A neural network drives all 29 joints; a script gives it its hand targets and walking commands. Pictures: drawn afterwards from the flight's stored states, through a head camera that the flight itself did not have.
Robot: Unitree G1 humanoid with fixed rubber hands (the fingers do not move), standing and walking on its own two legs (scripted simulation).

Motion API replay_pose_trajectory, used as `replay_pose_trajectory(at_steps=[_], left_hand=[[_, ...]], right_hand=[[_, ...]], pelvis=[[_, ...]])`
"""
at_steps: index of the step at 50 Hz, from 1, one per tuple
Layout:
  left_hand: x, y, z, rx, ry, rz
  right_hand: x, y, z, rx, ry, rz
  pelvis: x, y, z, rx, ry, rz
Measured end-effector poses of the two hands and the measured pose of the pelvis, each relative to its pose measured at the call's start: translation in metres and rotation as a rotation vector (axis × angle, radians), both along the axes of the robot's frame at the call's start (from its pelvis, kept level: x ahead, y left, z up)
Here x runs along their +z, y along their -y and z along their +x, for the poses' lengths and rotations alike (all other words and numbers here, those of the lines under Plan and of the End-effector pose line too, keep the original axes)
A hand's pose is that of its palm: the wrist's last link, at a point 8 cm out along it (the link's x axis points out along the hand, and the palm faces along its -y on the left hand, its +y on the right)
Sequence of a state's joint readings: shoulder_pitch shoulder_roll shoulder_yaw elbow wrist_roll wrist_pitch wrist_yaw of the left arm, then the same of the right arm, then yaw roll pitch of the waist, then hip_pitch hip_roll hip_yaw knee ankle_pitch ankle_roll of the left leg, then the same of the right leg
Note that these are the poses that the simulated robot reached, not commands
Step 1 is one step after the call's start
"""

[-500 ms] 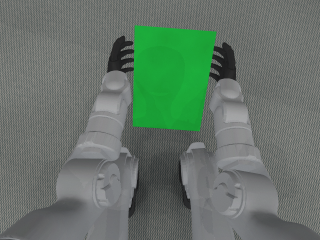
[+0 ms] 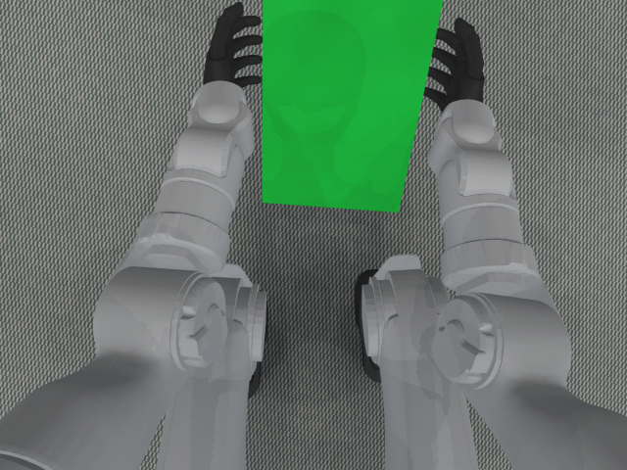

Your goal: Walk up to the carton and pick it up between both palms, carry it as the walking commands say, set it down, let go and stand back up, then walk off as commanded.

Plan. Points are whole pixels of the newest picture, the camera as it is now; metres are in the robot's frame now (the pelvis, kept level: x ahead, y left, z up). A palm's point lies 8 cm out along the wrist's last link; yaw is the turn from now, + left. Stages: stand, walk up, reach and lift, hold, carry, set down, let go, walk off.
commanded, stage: set down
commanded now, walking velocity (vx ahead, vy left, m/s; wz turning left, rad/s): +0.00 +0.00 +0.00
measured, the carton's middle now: (336, 93) +0.54 -0.06 -0.23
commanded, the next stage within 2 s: none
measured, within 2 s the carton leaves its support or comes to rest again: neither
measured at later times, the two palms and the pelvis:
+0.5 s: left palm (236, 80) +0.54 +0.07 -0.18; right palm (454, 90) +0.52 -0.19 -0.18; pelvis +0.00 +0.00 -0.04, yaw +0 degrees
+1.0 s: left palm (235, 75) +0.55 +0.07 -0.19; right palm (453, 84) +0.53 -0.19 -0.18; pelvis +0.01 +0.00 -0.04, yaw +0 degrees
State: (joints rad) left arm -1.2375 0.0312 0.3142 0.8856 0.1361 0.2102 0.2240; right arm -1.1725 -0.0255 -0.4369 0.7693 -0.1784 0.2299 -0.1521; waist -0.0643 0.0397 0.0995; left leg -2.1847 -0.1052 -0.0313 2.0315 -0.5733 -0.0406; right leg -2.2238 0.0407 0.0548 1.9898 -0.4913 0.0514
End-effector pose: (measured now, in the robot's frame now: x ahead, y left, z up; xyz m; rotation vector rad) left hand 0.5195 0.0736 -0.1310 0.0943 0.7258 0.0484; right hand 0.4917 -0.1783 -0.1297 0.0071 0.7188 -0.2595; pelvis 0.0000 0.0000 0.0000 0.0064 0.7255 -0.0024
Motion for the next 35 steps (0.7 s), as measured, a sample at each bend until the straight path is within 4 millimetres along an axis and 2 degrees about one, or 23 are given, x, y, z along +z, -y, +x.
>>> replay_pose_trajectory(at_steps=[12,22,35], left_hand=[[-0.044,0.002,0.01,-0.021,-0.02,-0.02],[-0.051,0.005,0.022,-0.036,0.002,-0.048],[-0.055,0.004,0.025,-0.04,0.012,-0.072]], right_hand=[[-0.04,0.007,0.014,0.036,-0.028,-0.001],[-0.047,0.013,0.026,0.054,-0.02,0.011],[-0.05,0.014,0.029,0.067,-0.015,0.018]], pelvis=[[-0.023,0.0,0.001,0.001,0.015,0.0],[-0.038,0.0,0.002,-0.005,0.033,0.0],[-0.041,0.001,0.002,0.001,0.039,-0.005]])
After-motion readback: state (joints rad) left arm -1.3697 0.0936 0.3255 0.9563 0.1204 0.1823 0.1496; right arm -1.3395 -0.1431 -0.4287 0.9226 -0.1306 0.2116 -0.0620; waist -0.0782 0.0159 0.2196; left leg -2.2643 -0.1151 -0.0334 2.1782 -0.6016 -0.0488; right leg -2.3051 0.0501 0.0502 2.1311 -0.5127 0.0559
